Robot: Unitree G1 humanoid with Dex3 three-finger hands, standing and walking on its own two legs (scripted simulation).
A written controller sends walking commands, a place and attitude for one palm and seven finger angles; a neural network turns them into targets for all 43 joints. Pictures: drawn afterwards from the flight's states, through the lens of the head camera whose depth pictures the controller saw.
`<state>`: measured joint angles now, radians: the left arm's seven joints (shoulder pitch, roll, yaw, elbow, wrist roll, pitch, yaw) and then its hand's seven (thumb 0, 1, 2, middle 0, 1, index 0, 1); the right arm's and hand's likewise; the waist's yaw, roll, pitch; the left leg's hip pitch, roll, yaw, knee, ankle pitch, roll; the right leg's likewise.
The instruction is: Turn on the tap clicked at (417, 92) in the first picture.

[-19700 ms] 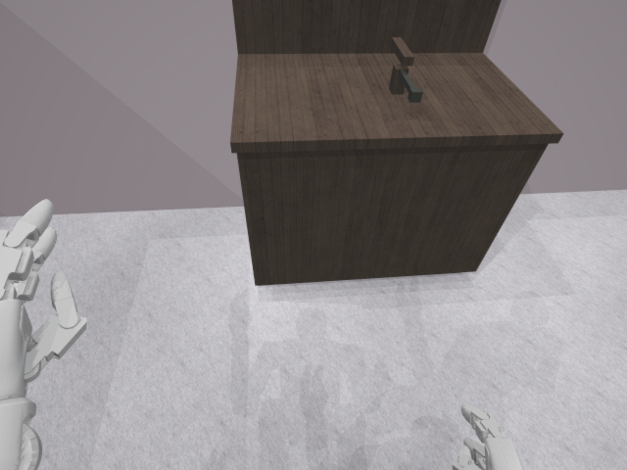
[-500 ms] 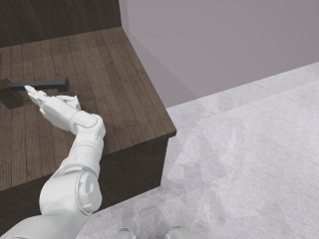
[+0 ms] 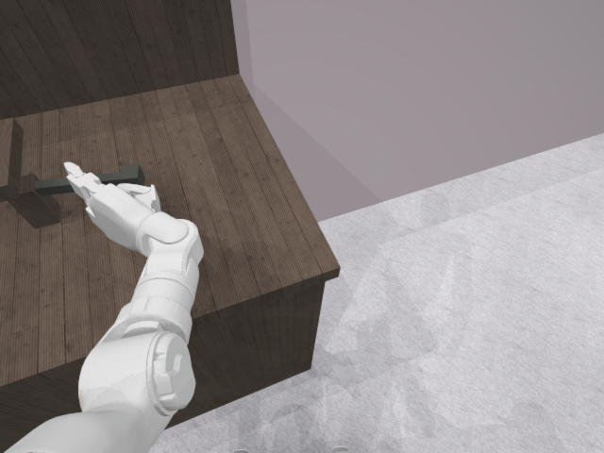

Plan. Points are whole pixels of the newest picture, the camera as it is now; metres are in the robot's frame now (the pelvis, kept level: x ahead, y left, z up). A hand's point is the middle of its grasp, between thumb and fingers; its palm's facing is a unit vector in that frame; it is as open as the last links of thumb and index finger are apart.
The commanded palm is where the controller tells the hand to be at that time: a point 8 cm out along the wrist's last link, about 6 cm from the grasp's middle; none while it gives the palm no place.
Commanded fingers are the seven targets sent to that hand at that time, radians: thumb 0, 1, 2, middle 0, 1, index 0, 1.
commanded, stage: lift the hand up off the lever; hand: left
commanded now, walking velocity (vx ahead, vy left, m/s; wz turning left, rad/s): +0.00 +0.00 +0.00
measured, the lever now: (132, 178) +0.51 +0.22 +0.06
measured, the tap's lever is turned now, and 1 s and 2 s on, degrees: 78 78 78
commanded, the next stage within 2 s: draw the hand back beside the body in 1.80 s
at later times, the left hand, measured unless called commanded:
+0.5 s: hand (140, 196) +0.45 +0.19 +0.09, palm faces +0.79 -0.60 -0.10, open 7.8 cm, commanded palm +0.39 +0.21 +0.09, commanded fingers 0.00 0.90 0.90 -0.15 -0.15 -0.15 -0.15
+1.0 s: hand (139, 191) +0.44 +0.18 +0.11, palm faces +0.80 -0.59 -0.10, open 7.8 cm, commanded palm +0.38 +0.20 +0.11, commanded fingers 0.00 0.90 0.90 -0.15 -0.15 -0.15 -0.15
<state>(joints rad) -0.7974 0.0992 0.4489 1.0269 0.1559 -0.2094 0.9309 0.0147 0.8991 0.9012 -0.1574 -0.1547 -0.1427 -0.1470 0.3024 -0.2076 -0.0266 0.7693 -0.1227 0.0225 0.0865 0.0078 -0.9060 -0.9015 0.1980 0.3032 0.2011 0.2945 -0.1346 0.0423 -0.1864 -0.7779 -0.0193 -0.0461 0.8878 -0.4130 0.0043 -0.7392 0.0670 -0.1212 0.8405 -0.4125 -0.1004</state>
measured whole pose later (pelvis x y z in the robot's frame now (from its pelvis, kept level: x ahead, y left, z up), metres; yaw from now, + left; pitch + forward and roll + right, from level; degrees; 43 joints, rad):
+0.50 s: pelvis +0.00 +0.01 +0.01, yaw +1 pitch +14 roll -1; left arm -0.70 0.03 0.37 0.88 0.12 -0.14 0.90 0.02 0.90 0.90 -0.16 -0.15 -0.15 -0.15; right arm 0.25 -0.20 -0.03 0.77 -0.11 0.04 0.07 0.01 -0.91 -0.90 0.20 0.30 0.20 0.29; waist -0.09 0.04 -0.17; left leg -0.68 -0.03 -0.05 0.84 -0.40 0.01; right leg -0.64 0.06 -0.13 0.80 -0.41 -0.09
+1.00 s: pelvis +0.00 +0.00 +0.01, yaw +1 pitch +12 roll -1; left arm -0.70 0.02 0.36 0.82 0.12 -0.07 0.92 0.02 0.90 0.90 -0.16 -0.15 -0.15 -0.15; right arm 0.27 -0.21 -0.03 0.78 -0.10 0.03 0.06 0.01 -0.91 -0.90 0.20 0.30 0.20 0.29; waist -0.09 0.04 -0.16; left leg -0.63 -0.03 -0.05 0.79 -0.37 0.01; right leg -0.59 0.06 -0.12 0.75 -0.37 -0.09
